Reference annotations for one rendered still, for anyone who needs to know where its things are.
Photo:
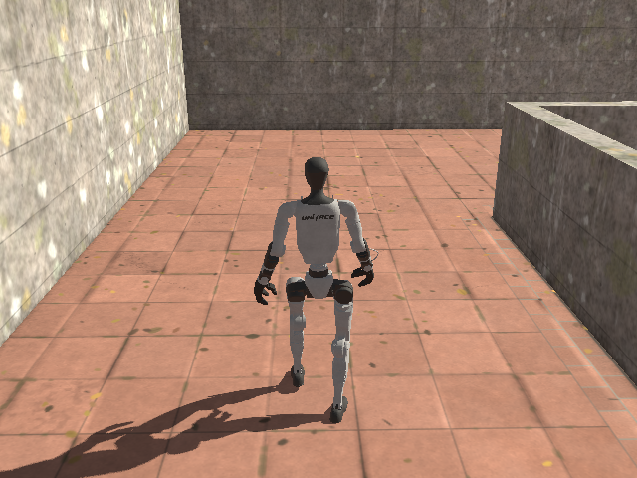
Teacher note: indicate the right robot upper arm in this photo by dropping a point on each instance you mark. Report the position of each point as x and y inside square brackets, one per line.
[348, 209]

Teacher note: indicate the left robot upper arm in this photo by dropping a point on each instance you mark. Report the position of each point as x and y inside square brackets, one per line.
[285, 211]

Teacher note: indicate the robot right forearm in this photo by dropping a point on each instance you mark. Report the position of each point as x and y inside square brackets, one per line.
[365, 258]

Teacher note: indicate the robot left foot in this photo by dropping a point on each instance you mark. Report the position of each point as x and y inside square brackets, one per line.
[298, 379]

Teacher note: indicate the right robot thigh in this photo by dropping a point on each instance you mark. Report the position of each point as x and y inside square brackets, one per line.
[343, 309]

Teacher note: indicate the robot right hand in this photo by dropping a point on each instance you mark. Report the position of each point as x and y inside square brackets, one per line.
[369, 276]

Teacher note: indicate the robot left forearm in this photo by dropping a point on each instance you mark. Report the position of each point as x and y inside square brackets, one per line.
[268, 267]

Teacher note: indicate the robot left hand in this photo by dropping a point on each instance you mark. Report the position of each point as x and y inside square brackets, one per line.
[259, 290]

